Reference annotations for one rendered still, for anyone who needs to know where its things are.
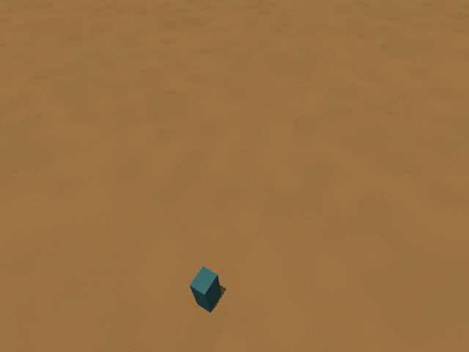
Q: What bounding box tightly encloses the carton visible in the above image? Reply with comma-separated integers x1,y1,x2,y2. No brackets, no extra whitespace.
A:
190,266,222,312

